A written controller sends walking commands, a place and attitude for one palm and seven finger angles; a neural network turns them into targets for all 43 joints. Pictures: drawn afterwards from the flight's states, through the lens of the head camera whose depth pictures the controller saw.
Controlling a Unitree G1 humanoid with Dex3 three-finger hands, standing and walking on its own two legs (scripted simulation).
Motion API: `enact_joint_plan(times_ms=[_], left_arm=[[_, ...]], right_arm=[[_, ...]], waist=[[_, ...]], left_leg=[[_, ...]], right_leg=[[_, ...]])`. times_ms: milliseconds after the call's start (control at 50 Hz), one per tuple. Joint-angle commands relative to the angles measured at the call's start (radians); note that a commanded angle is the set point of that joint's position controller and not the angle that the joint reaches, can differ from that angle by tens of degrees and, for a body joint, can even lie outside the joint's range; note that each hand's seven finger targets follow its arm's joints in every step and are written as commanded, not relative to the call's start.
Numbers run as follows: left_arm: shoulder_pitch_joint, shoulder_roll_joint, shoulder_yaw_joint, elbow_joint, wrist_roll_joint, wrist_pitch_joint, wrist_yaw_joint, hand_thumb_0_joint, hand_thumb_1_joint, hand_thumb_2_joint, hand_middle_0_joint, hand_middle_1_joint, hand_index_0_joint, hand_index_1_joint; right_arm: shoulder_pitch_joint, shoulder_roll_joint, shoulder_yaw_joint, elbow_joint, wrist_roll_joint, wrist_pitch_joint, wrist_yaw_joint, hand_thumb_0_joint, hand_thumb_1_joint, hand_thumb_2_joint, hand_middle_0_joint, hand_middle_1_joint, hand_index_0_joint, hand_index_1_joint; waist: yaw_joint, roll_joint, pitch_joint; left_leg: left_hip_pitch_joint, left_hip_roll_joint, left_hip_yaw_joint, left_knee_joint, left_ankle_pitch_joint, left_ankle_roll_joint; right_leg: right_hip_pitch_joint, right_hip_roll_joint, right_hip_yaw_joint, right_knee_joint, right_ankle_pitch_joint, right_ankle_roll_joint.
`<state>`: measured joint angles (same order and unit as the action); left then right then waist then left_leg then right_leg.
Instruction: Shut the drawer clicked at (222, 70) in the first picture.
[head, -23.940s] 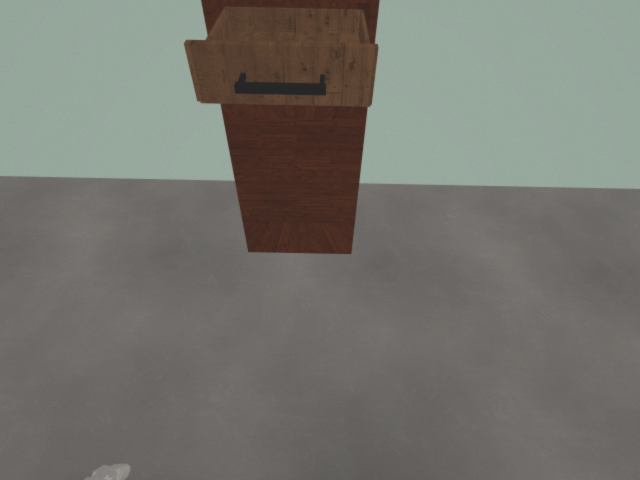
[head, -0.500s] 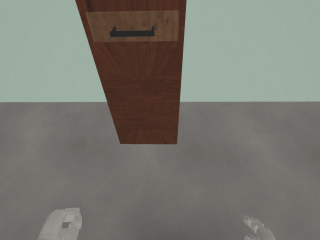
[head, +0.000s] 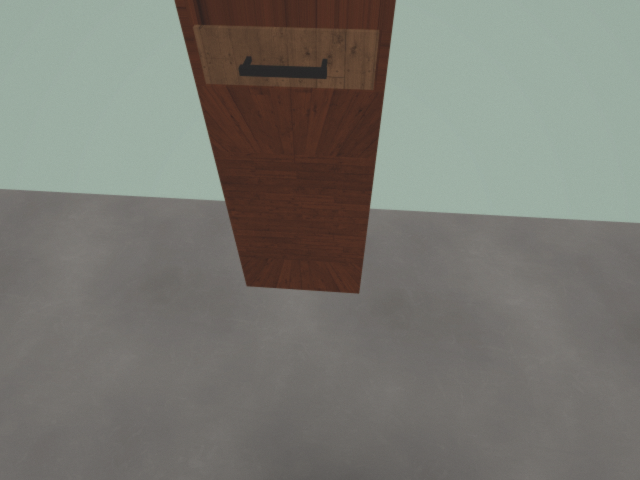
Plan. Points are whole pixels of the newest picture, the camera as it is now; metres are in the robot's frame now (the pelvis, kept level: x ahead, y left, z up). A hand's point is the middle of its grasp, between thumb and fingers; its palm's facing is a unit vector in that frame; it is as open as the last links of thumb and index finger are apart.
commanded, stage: let the arm hang, fingers relaxed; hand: left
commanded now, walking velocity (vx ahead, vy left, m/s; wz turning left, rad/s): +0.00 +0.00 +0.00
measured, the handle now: (284, 67) +0.87 +0.12 +0.11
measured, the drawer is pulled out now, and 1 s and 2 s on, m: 0.00 0.00 0.00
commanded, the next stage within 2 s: look to check the result in 0.42 s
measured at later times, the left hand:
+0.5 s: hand out of the picture +0.05 +0.17 -0.17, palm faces +0.02 -0.98 -0.20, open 7.3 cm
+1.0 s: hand out of the picture +0.05 +0.15 -0.17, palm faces +0.03 -0.98 -0.21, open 7.4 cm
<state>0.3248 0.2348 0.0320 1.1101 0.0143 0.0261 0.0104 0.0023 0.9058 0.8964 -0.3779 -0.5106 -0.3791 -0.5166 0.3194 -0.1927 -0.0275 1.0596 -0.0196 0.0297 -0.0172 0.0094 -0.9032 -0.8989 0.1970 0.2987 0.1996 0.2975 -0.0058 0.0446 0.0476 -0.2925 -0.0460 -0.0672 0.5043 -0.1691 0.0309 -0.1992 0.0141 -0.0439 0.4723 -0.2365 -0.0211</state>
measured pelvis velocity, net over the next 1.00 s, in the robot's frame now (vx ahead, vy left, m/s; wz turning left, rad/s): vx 0.04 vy -0.03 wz -0.01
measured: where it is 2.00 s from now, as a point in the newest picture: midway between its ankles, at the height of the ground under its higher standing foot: outside the picture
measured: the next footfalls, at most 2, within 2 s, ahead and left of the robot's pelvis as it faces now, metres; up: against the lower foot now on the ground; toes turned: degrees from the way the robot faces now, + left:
none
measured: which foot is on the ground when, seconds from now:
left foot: down 0.00-1.00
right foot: down 0.00-1.00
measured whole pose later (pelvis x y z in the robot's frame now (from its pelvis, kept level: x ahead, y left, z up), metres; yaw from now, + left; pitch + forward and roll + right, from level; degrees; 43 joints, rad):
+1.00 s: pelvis +0.04 -0.03 +0.01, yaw -1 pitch -2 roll +0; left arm 0.25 0.15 0.01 1.15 0.00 0.00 0.03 0.00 0.91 0.90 -0.20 -0.30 -0.20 -0.30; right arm 0.25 -0.16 0.00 1.13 -0.01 0.01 -0.04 0.01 -0.91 -0.90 0.19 0.30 0.20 0.30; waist 0.00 0.02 0.06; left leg -0.18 -0.02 -0.07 0.41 -0.20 0.00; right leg -0.10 0.03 -0.04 0.40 -0.26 -0.04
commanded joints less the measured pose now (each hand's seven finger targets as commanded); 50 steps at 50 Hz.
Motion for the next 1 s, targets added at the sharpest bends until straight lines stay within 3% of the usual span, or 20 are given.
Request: enact_joint_plan(times_ms=[0,20,40,80,120,160,200,260,340,500,680,980], left_arm=[[-0.085,0.106,0.012,-0.056,0.001,-0.02,0.015,0.0,0.9,0.9,-0.2,-0.3,-0.2,-0.3],[-0.088,0.098,0.012,-0.052,0.001,-0.019,0.016,0.0,0.9,0.9,-0.2,-0.3,-0.2,-0.3],[-0.075,0.097,0.011,-0.046,0.001,-0.019,0.017,0.0,0.9,0.9,-0.2,-0.3,-0.2,-0.3],[-0.052,0.091,0.014,-0.035,-0.002,-0.013,0.015,0.0,0.9,0.9,-0.2,-0.3,-0.2,-0.3],[-0.01,0.087,0.016,-0.015,-0.002,-0.015,0.015,0.0,0.9,0.9,-0.2,-0.3,-0.2,-0.3],[0.007,0.081,0.014,-0.005,0.0,-0.022,0.014,0.0,0.9,0.9,-0.2,-0.3,-0.2,-0.3],[0.002,0.069,0.011,-0.001,-0.003,-0.03,0.013,0.0,0.9,0.9,-0.2,-0.3,-0.2,-0.3],[-0.016,0.064,0.009,-0.003,-0.005,-0.04,0.016,0.0,0.9,0.9,-0.2,-0.3,-0.2,-0.3],[-0.04,0.061,0.008,-0.006,-0.005,-0.043,0.021,0.0,0.9,0.9,-0.2,-0.3,-0.2,-0.3],[-0.041,0.046,0.001,0.011,-0.007,-0.039,0.024,0.0,0.9,0.9,-0.2,-0.3,-0.2,-0.3],[-0.032,0.052,0.002,0.015,-0.009,-0.041,0.025,0.0,0.9,0.9,-0.2,-0.3,-0.2,-0.3],[-0.013,0.039,0.001,0.022,-0.01,-0.04,0.028,0.0,0.9,0.9,-0.2,-0.3,-0.2,-0.3]], right_arm=[[0.095,-0.077,-0.018,0.006,-0.002,-0.006,-0.01,0.0,-0.9,-0.9,0.2,0.3,0.2,0.3],[0.097,-0.076,-0.017,0.013,-0.003,-0.007,-0.011,0.0,-0.9,-0.9,0.2,0.3,0.2,0.3],[0.096,-0.082,-0.015,0.015,-0.004,-0.011,-0.011,0.0,-0.9,-0.9,0.2,0.3,0.2,0.3],[0.063,-0.089,-0.009,0.012,-0.009,-0.022,-0.015,0.0,-0.9,-0.9,0.2,0.3,0.2,0.3],[0.006,-0.122,-0.01,0.0,-0.005,-0.036,-0.021,0.0,-0.9,-0.9,0.2,0.3,0.2,0.3],[-0.015,-0.117,-0.008,-0.005,-0.001,-0.044,-0.022,0.0,-0.9,-0.9,0.2,0.3,0.2,0.3],[-0.014,-0.106,-0.007,0.001,0.002,-0.047,-0.022,0.0,-0.9,-0.9,0.2,0.3,0.2,0.3],[-0.001,-0.087,-0.005,0.014,0.005,-0.048,-0.022,0.0,-0.9,-0.9,0.2,0.3,0.2,0.3],[-0.004,-0.084,-0.006,0.023,0.008,-0.045,-0.025,0.0,-0.9,-0.9,0.2,0.3,0.2,0.3],[-0.02,-0.074,0.0,0.037,0.006,-0.036,-0.027,0.0,-0.9,-0.9,0.2,0.3,0.2,0.3],[-0.025,-0.077,0.004,0.046,0.007,-0.037,-0.029,0.0,-0.9,-0.9,0.2,0.3,0.2,0.3],[-0.009,-0.061,0.007,0.056,0.006,-0.033,-0.032,0.0,-0.9,-0.9,0.2,0.3,0.2,0.3]], waist=[[-0.04,-0.16,0.105],[-0.041,-0.142,0.12],[-0.038,-0.074,0.112],[-0.011,0.026,0.139],[0.025,0.073,0.106],[0.036,0.038,0.07],[0.027,-0.002,0.019],[0.014,-0.015,-0.039],[0.006,-0.032,-0.032],[0.0,-0.039,0.02],[0.002,-0.038,-0.007],[0.003,-0.049,0.029]], left_leg=[[0.129,0.066,-0.025,0.028,-0.09,0.003],[0.126,0.073,-0.037,0.01,-0.099,0.005],[0.113,0.087,-0.063,-0.037,-0.108,0.01],[-0.017,0.131,-0.173,-0.198,-0.205,0.029],[-0.091,0.169,-0.251,-0.283,-0.254,0.052],[-0.087,0.154,-0.222,-0.267,-0.177,0.052],[-0.017,0.128,-0.164,-0.226,-0.081,0.035],[0.073,0.117,-0.112,-0.171,0.074,0.024],[0.106,0.117,-0.087,-0.143,0.156,0.014],[0.108,0.117,-0.071,-0.148,0.128,0.008],[0.131,0.119,-0.063,-0.137,0.162,0.007],[0.126,0.117,-0.052,-0.134,0.14,0.001]], right_leg=[[-0.281,-0.171,0.168,-0.245,-0.353,-0.099],[-0.293,-0.16,0.163,-0.228,-0.358,-0.095],[-0.278,-0.139,0.153,-0.194,-0.343,-0.084],[-0.153,-0.074,0.112,-0.105,-0.233,-0.051],[-0.021,-0.059,0.09,-0.058,-0.115,-0.037],[0.045,-0.075,0.093,-0.078,-0.052,-0.036],[0.051,-0.092,0.1,-0.103,-0.02,-0.039],[0.051,-0.109,0.099,-0.119,0.039,-0.039],[0.043,-0.112,0.097,-0.126,0.094,-0.036],[0.025,-0.111,0.103,-0.152,0.073,-0.035],[0.054,-0.115,0.105,-0.152,0.121,-0.036],[0.046,-0.112,0.106,-0.168,0.113,-0.038]])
